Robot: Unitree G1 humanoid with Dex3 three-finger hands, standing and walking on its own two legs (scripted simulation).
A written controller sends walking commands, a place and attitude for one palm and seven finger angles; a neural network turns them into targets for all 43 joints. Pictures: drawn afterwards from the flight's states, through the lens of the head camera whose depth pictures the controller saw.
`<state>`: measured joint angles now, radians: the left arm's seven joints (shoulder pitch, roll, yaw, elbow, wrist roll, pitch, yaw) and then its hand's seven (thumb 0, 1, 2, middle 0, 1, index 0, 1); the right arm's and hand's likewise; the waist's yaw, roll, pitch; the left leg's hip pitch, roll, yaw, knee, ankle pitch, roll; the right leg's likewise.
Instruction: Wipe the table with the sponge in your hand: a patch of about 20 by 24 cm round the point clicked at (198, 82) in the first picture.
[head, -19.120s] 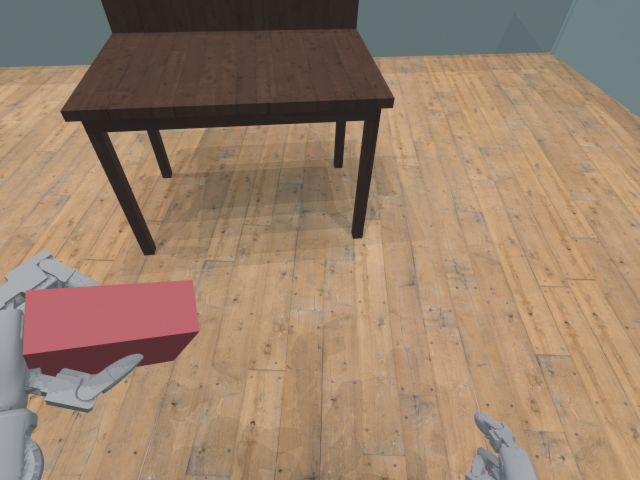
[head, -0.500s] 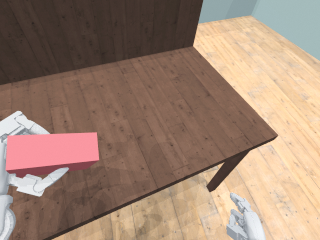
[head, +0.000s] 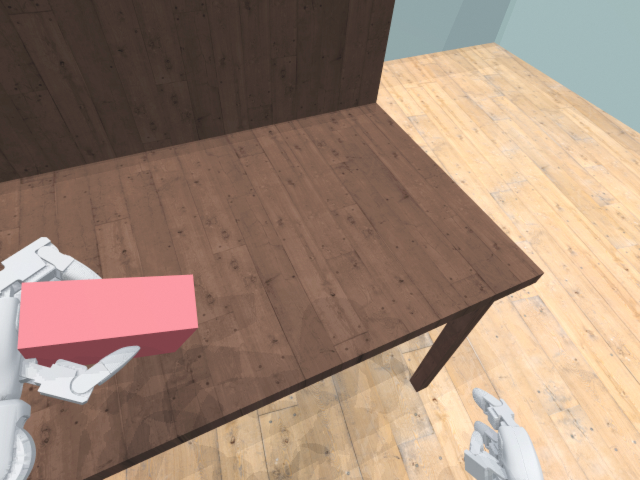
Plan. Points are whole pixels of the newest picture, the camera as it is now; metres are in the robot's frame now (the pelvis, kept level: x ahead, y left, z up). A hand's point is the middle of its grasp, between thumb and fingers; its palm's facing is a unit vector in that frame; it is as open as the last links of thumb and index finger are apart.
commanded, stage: come to a stop and stand still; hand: left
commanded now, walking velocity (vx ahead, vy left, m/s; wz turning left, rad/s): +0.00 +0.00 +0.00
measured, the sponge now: (138, 321) +0.23 +0.21 +0.12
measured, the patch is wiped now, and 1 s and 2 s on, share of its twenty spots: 0.00 0.00 0.00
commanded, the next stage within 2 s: look again from close up in 0.78 s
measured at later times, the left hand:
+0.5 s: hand (57, 322) +0.22 +0.26 +0.15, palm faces +0.33 -0.83 -0.45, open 9.3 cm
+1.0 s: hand (52, 327) +0.21 +0.26 +0.15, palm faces +0.35 -0.85 -0.39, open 9.3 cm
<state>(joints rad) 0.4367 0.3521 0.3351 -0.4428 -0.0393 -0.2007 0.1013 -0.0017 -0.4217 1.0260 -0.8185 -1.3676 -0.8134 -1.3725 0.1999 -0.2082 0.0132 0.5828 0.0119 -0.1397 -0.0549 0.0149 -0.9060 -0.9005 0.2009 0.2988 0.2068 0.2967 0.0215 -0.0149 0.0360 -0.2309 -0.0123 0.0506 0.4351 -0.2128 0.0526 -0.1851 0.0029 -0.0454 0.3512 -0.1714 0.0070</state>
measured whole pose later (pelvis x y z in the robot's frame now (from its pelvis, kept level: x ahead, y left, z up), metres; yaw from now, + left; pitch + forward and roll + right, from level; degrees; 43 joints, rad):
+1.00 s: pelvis -0.01 +0.01 +0.00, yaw -1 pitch -1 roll -2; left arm 0.40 0.37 0.36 -0.43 -0.03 -0.25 0.06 0.00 -0.42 1.03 -0.81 -1.38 -0.81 -1.39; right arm 0.21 -0.18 0.04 0.56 0.01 -0.14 -0.04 0.01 -0.91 -0.90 0.20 0.30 0.21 0.30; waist 0.04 -0.03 0.05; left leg -0.23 -0.03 0.07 0.46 -0.22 0.07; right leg -0.20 -0.01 -0.03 0.38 -0.17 0.02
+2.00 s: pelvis +0.00 -0.06 -0.01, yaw +0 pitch +0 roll -1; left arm 0.43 0.39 0.36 -0.47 -0.08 -0.15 0.05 0.00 -0.42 1.03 -0.81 -1.38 -0.81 -1.39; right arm 0.21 -0.20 0.01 0.55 0.03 -0.10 -0.03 0.01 -0.91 -0.90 0.20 0.30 0.21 0.30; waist 0.01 0.00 0.02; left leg -0.26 0.07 0.01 0.50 -0.24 -0.03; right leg -0.21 0.09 -0.08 0.42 -0.21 -0.08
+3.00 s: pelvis +0.00 +0.02 +0.00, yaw +1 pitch +0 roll -1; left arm 0.37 0.37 0.36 -0.46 -0.02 -0.26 0.10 -0.01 -0.42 1.04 -0.81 -1.39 -0.81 -1.39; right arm 0.19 -0.15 0.05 0.59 0.00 -0.20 -0.02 0.02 -0.90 -0.90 0.20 0.30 0.21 0.30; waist 0.04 -0.06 0.07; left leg -0.23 -0.06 0.06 0.44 -0.21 0.08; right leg -0.21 -0.05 -0.04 0.41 -0.20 0.03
